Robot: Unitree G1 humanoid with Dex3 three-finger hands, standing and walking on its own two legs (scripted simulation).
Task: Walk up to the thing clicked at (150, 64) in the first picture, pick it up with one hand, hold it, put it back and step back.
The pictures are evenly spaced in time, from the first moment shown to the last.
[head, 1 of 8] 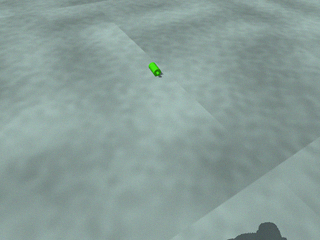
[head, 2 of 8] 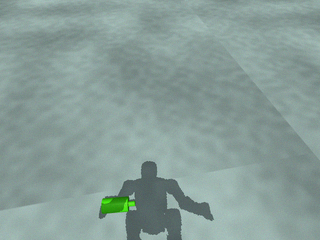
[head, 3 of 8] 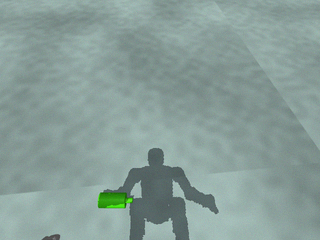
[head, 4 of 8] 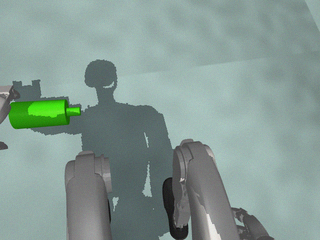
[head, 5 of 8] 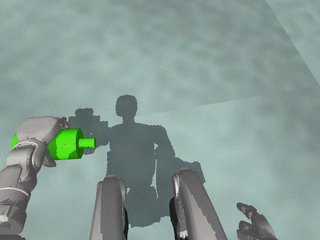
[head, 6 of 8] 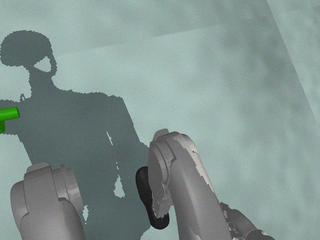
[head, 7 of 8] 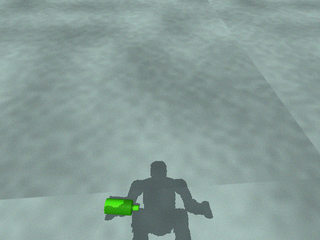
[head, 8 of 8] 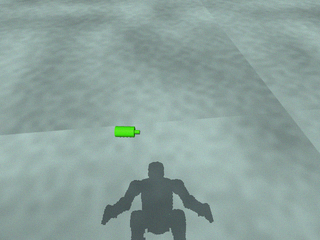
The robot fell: no
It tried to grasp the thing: yes
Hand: left
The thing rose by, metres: 0.66
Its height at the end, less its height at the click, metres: +0.00
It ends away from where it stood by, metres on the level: 0.01
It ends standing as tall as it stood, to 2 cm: yes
